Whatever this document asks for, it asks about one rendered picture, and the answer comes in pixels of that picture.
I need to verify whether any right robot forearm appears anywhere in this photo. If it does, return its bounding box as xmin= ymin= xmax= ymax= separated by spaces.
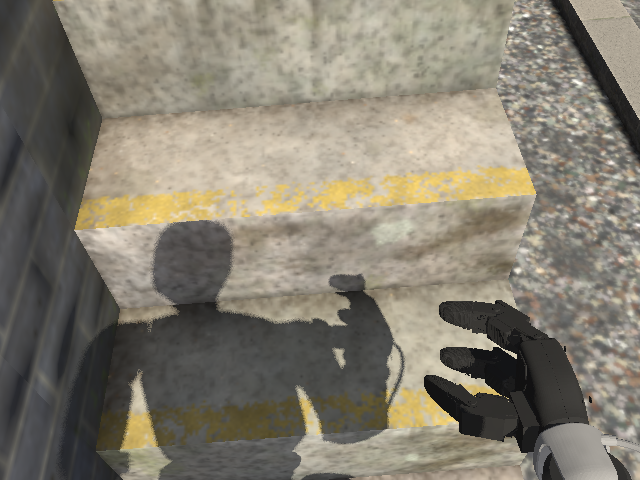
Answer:
xmin=533 ymin=423 xmax=632 ymax=480

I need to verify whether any robot right hand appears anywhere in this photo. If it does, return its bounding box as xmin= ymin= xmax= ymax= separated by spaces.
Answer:
xmin=424 ymin=300 xmax=592 ymax=453

